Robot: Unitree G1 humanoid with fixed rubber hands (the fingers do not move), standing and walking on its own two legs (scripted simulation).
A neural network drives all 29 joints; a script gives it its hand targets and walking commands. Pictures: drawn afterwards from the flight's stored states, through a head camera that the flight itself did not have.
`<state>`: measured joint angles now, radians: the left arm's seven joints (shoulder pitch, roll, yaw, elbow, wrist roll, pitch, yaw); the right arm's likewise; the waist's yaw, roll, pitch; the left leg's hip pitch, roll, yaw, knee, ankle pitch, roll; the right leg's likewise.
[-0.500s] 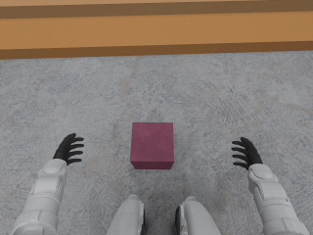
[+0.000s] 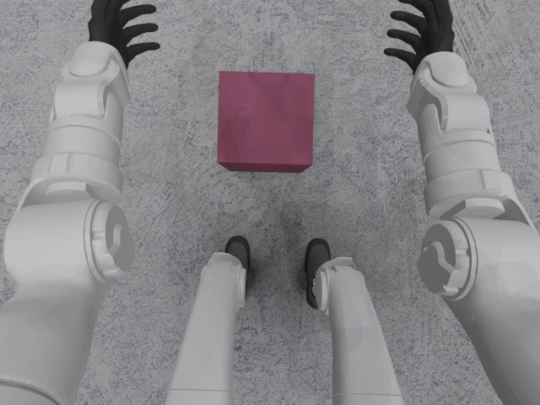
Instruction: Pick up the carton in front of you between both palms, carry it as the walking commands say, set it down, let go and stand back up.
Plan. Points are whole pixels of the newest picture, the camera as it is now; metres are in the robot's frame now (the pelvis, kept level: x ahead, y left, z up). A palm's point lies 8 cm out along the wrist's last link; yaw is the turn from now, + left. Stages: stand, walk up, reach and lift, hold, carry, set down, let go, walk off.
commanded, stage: reach and lift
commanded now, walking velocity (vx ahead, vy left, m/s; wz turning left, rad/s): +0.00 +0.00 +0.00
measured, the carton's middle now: (265, 129) +0.53 +0.04 -0.53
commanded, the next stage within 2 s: none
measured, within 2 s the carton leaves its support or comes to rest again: leaves its support in 1.82 s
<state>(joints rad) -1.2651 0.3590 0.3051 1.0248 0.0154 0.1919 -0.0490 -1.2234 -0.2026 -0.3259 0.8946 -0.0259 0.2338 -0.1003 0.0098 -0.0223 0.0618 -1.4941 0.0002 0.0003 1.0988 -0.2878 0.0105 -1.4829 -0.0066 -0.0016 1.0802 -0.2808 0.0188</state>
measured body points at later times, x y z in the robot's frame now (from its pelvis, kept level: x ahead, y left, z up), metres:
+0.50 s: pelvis +0.01 -0.01 -0.14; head +0.36 +0.01 +0.15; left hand +0.53 +0.24 -0.29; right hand +0.55 -0.16 -0.29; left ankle +0.09 +0.11 -0.62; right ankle +0.10 -0.13 -0.62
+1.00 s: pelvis -0.02 +0.00 -0.28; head +0.36 +0.02 -0.05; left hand +0.54 +0.22 -0.47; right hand +0.54 -0.15 -0.47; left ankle +0.09 +0.11 -0.62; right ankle +0.09 -0.13 -0.62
